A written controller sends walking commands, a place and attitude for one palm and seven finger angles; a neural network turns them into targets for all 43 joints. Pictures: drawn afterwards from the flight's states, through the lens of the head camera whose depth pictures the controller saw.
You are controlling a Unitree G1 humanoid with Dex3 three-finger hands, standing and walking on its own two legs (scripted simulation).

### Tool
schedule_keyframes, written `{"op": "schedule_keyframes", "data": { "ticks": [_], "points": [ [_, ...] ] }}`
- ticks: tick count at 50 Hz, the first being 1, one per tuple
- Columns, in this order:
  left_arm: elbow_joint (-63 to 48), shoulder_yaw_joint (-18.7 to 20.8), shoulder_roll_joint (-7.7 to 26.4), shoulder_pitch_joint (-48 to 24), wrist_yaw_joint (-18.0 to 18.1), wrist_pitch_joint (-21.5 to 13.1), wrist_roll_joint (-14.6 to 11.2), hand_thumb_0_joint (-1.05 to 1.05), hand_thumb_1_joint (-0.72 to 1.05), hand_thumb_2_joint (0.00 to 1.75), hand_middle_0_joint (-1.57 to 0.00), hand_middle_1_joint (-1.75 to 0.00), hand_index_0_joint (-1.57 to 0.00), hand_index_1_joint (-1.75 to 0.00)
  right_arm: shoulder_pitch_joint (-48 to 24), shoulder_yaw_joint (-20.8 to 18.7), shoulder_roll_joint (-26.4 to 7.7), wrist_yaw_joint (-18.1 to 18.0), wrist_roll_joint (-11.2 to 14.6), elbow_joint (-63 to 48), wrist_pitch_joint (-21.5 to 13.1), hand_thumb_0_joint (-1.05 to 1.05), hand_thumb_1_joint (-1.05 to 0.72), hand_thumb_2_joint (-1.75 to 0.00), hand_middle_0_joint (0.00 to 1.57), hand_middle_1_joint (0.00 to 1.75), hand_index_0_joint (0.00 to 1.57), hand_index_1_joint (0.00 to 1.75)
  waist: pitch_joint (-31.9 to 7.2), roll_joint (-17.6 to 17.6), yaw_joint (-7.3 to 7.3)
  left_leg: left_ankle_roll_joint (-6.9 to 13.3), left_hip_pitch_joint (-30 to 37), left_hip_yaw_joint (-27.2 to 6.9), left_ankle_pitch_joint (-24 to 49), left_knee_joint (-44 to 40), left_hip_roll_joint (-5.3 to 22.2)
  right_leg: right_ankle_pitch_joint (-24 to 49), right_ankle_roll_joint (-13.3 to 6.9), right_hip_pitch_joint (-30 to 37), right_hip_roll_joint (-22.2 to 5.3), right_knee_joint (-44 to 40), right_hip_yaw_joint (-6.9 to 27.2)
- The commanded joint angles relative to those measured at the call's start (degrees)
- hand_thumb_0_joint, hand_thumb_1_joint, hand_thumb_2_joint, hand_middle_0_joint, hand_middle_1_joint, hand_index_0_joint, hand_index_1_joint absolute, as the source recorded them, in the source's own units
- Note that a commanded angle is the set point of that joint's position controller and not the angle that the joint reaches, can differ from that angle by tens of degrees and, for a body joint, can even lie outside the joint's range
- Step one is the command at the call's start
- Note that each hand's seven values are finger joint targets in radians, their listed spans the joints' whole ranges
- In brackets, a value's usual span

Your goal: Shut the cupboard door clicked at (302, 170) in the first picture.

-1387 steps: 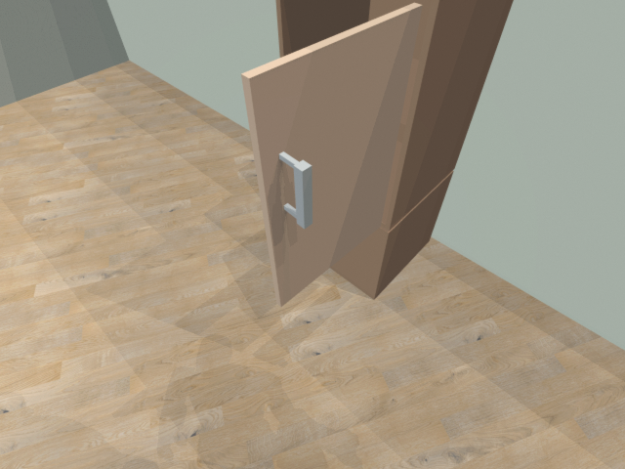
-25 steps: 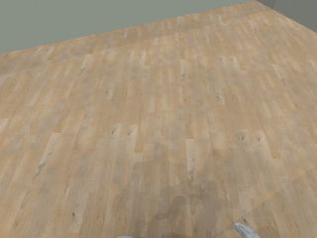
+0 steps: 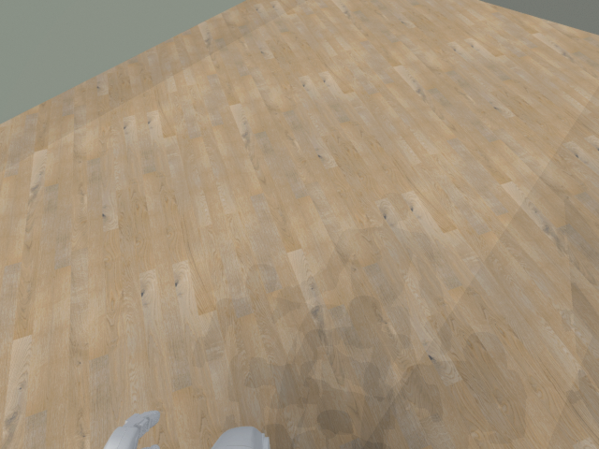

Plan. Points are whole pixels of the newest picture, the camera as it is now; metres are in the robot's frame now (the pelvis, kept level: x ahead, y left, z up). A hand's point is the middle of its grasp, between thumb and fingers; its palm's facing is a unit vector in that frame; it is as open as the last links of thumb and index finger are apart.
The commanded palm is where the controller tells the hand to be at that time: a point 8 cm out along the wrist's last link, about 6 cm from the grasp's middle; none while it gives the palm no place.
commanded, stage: turn to face it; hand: left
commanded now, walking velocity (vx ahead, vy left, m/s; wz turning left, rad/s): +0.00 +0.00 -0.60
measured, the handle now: out of the picture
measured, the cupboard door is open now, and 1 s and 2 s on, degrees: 51 51 51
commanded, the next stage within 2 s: none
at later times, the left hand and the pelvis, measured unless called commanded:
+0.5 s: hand (187, 394) +0.21 +0.20 -0.14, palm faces -0.29 -0.93 -0.21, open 7.4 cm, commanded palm none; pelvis +0.03 +0.03 +0.01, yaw -18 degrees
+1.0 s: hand (221, 380) +0.23 +0.15 -0.17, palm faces -0.51 -0.83 -0.21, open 7.4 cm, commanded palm none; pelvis +0.06 +0.02 +0.00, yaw -34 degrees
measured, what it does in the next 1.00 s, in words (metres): steps on the spot, turning right: left foot, then right foot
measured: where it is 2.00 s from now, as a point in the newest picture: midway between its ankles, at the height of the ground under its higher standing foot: outside the picture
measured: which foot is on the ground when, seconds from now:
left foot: up 0.00-0.18, down 0.20-0.58, up 0.60-0.96, down 0.98-1.00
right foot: down 0.00-0.20, up 0.22-0.56, down 0.58-0.96, up 0.98-1.00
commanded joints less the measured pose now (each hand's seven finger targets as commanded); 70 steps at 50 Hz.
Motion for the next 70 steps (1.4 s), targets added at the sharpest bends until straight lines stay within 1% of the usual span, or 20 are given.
{"op": "schedule_keyframes", "data": {
  "ticks": [1,8,9,10,11,16,24,27,28,29,32,35,46,49,54,63,64,65,66,70],
  "points": [
    [-3.81,2.81,11.43,1.61,1.56,-0.77,0.3,0.0,0.9,0.9,-0.2,-0.3,-0.2,-0.3,-1.93,0.15,-2.73,0.1,0.25,-6.22,-2.31,0.0,-0.9,-0.9,0.2,0.3,0.2,0.3,-9.85,-12.18,1.24,-1.41,-6.44,-2.79,4.11,-0.46,-0.1,37.0,-10.67,10.79,-13.94,-10.66,13.44],
    [-3.69,3.52,11.84,-1.57,0.92,0.14,0.19,0.0,0.9,0.9,-0.2,-0.3,-0.2,-0.3,5.2,0.11,-2.19,-0.13,0.64,-4.94,-3.27,0.0,-0.9,-0.9,0.2,0.3,0.2,0.3,-9.45,-12.58,-1.78,-0.57,9.39,-0.71,15.3,-29.92,-3.67,26.26,-6.45,2.58,-9.67,-5.22,16.22],
    [-4.35,3.16,9.89,-1.79,0.86,0.53,-0.36,0.0,0.9,0.9,-0.2,-0.3,-0.2,-0.3,8.21,-0.13,-4.5,-0.32,0.36,-4.06,-3.97,0.0,-0.9,-0.9,0.2,0.3,0.2,0.3,-10.84,-6.74,-2.75,0.33,16.39,-3.36,20.53,-38.39,-0.74,19.52,-3.58,-2.04,-6.09,-0.63,13.55],
    [-5.1,2.45,5.72,1.49,0.35,0.99,-0.95,0.0,0.9,0.9,-0.2,-0.3,-0.2,-0.3,8.78,-1.14,-10.57,-0.55,-0.65,-4.34,-4.48,0.0,-0.9,-0.9,0.2,0.3,0.2,0.3,-12.01,10.77,-1.69,5.95,23.2,-18.61,28.57,-42.0,13.19,-2.22,0.46,-12.56,2.35,10.45,6.72],
    [-5.97,2.04,5.74,1.05,0.12,0.77,-0.63,0.0,0.9,0.9,-0.2,-0.3,-0.2,-0.3,10.12,-1.35,-12.75,-0.76,-0.79,-5.14,-4.13,0.0,-0.9,-0.9,0.2,0.3,0.2,0.3,-11.45,14.34,-2.57,12.2,20.08,-25.03,32.73,-43.61,22.22,-19.05,1.5,-13.97,2.82,23.24,2.97],
    [-3.88,2.45,5.14,-0.9,-1.47,1.57,-0.23,0.0,0.9,0.9,-0.2,-0.3,-0.2,-0.3,2.35,0.06,-6.93,-1.3,-0.97,-6.8,-4.17,0.0,-0.9,-0.9,0.2,0.3,0.2,0.3,-7.14,6.1,0.49,11.15,16.94,-7.46,38.57,-41.54,14.17,-8.46,3.34,-14.86,-1.99,32.68,1.98],
    [-5.03,1.66,3.23,-3.98,-1.8,1.16,-0.03,0.0,0.9,0.9,-0.2,-0.3,-0.2,-0.3,5.54,-1.51,-7.92,-0.45,-0.91,-4.11,-3.46,0.0,-0.9,-0.9,0.2,0.3,0.2,0.3,-8.53,9.48,-1.96,10.73,19.97,-0.02,39.8,-37.87,15.39,-7.11,2.17,-6.77,-0.55,10.41,-3.9],
    [-3.54,1.98,4.56,1.17,-1.49,0.55,0.04,0.0,0.9,0.9,-0.2,-0.3,-0.2,-0.3,2.8,-1.93,-8.61,-0.07,-0.47,-4.57,-3.06,0.0,-0.9,-0.9,0.2,0.3,0.2,0.3,-9.33,6.97,1.17,7.03,15.16,3.78,33.56,-31.07,14.26,4.96,0.77,3.67,0.31,-4.43,-5.34],
    [-2.5,2.48,7.45,5.24,-1.08,0.12,0.33,0.0,0.9,0.9,-0.2,-0.3,-0.2,-0.3,2.28,-2.03,-7.19,0.33,-0.03,-4.97,-2.93,0.0,-0.9,-0.9,0.2,0.3,0.2,0.3,-10.54,1.15,3.09,4.2,9.72,5.66,27.44,-23.7,11.72,11.17,-0.88,11.62,-2.77,-10.95,-0.58],
    [-1.63,3.63,13.6,8.17,-0.35,-0.68,0.86,0.0,0.9,0.9,-0.2,-0.3,-0.2,-0.3,0.64,-0.87,-2.4,0.55,0.34,-7.4,-2.77,0.0,-0.9,-0.9,0.2,0.3,0.2,0.3,-9.85,-17.45,4.81,0.25,-5.36,9.6,0.48,-11.12,3.06,24.83,-6.25,19.64,-17.07,-16.0,18.69],
    [-1.83,3.82,13.74,5.59,1.43,-0.61,0.1,0.0,0.9,0.9,-0.2,-0.3,-0.2,-0.3,-3.65,-0.53,-3.16,-0.53,0.29,-8.35,-1.86,0.0,-0.9,-0.9,0.2,0.3,0.2,0.3,-6.67,-20.0,3.63,-0.19,-14.72,-4.89,-2.37,7.41,0.3,29.3,-13.23,12.69,-19.45,-16.13,25.02],
    [-3.68,2.69,10.23,0.54,1.44,-0.79,0.13,0.0,0.9,0.9,-0.2,-0.3,-0.2,-0.3,-1.16,-0.31,-2.7,0.16,0.03,-6.0,-1.94,0.0,-0.9,-0.9,0.2,0.3,0.2,0.3,-8.79,-12.32,0.53,-1.28,-7.24,-3.32,6.02,2.53,0.34,30.25,-10.43,8.81,-13.15,-13.11,14.73],
    [-3.05,3.54,11.1,0.14,0.92,0.04,-0.06,0.0,0.9,0.9,-0.2,-0.3,-0.2,-0.3,2.79,-0.03,-2.32,-0.58,0.77,-5.97,-3.33,0.0,-0.9,-0.9,0.2,0.3,0.2,0.3,-10.42,-11.88,-1.03,-0.09,12.1,-2.24,16.16,-33.38,-4.47,25.85,-6.51,1.52,-8.52,-6.61,20.99],
    [-5.32,2.2,5.67,1.85,-0.04,0.17,-0.4,0.0,0.9,0.9,-0.2,-0.3,-0.2,-0.3,6.65,-1.36,-12.01,-0.98,-0.7,-6.83,-3.79,0.0,-0.9,-0.9,0.2,0.3,0.2,0.3,-10.88,11.8,-1.84,12.73,21.61,-24.28,34.96,-43.33,22.22,-17.73,1.18,-15.03,3.25,21.17,3.95],
    [-3.69,2.39,5.49,-0.88,-1.58,1.25,-0.21,0.0,0.9,0.9,-0.2,-0.3,-0.2,-0.3,0.3,-0.36,-7.12,-1.3,-1.09,-8.05,-3.72,0.0,-0.9,-0.9,0.2,0.3,0.2,0.3,-6.66,6.81,0.27,11.64,18.08,-7.14,44.75,-39.44,13.65,-10.31,3.35,-14.89,-1.36,29.44,1.47],
    [-3.19,1.93,5.61,1.7,-1.8,0.35,0.0,0.0,0.9,0.9,-0.2,-0.3,-0.2,-0.3,1.08,-1.9,-9.37,-0.04,-0.5,-5.97,-2.73,0.0,-0.9,-0.9,0.2,0.3,0.2,0.3,-8.76,7.15,1.45,6.5,13.6,2.16,34.91,-29.29,12.6,5.18,0.87,4.74,1.1,-3.88,-5.44],
    [-1.98,2.45,8.41,5.87,-1.46,-0.21,0.18,0.0,0.9,0.9,-0.2,-0.3,-0.2,-0.3,0.48,-1.92,-8.15,0.22,-0.11,-6.39,-2.8,0.0,-0.9,-0.9,0.2,0.3,0.2,0.3,-10.81,1.33,3.73,3.63,8.46,4.27,28.94,-21.22,10.03,12.78,-0.96,13.12,-2.76,-10.34,-0.21],
    [-0.87,3.69,14.93,9.1,-0.57,-0.91,0.68,0.0,0.9,0.9,-0.2,-0.3,-0.2,-0.3,-1.21,-0.74,-3.21,0.48,0.35,-8.87,-2.78,0.0,-0.9,-0.9,0.2,0.3,0.2,0.3,-10.92,-18.29,5.36,-0.07,-6.93,8.08,0.43,-8.55,1.4,28.67,-6.84,21.9,-17.45,-14.28,19.68],
    [-0.3,3.72,17.27,11.6,0.13,-0.77,-0.18,0.0,0.9,0.9,-0.2,-0.3,-0.2,-0.3,-4.28,-0.25,-3.98,0.07,0.39,-10.55,-2.04,0.0,-0.9,-0.9,0.2,0.3,0.2,0.3,-10.13,-17.54,6.99,-0.35,-9.78,0.51,-8.42,1.59,-0.89,36.32,-12.46,16.13,-23.64,-14.54,25.7],
    [-2.91,2.76,11.25,1.81,1.52,-0.72,0.0,0.0,0.9,0.9,-0.2,-0.3,-0.2,-0.3,-3.26,-0.09,-4.01,-0.13,0.21,-7.4,-2.27,0.0,-0.9,-0.9,0.2,0.3,0.2,0.3,-9.42,-13.47,1.59,-1.22,-9.76,-4.2,3.66,4.76,0.99,36.24,-11.28,12.84,-14.55,-11.52,15.95]
  ]
}}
